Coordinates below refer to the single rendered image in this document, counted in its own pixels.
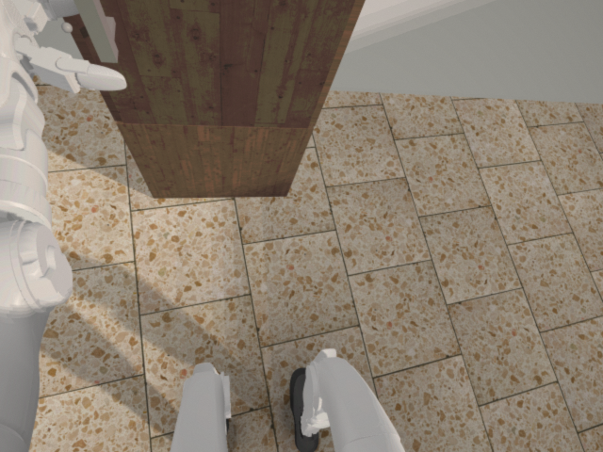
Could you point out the cupboard door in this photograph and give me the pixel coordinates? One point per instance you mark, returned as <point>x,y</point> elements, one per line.
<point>250,63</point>

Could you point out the handle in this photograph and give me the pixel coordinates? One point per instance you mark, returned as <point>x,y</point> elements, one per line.
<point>100,28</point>

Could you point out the right robot foot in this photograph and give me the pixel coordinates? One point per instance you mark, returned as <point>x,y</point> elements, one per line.
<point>304,443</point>

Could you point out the robot left forearm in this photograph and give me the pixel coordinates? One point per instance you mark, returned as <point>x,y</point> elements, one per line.
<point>23,154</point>

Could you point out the robot left upper arm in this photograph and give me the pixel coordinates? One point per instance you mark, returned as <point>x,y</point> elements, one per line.
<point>35,276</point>

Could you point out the robot left hand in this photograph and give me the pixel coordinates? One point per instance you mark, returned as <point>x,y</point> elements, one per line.
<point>54,67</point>

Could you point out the right robot shin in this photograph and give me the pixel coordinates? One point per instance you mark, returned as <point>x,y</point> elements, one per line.
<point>312,421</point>

